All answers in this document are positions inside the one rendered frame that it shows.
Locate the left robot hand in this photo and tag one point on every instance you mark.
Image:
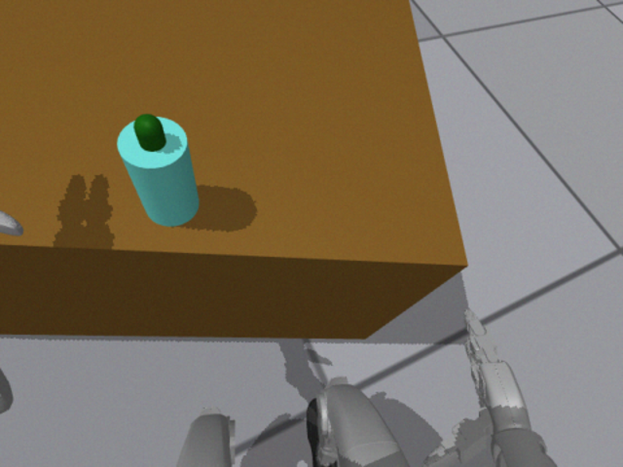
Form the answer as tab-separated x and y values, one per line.
9	225

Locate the right robot arm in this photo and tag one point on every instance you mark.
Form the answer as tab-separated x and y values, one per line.
517	447

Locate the right robot hand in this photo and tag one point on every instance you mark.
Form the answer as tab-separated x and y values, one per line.
502	405

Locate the right robot foot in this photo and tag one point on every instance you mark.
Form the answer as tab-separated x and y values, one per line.
313	434

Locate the bottle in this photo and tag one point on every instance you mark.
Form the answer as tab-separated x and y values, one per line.
156	154

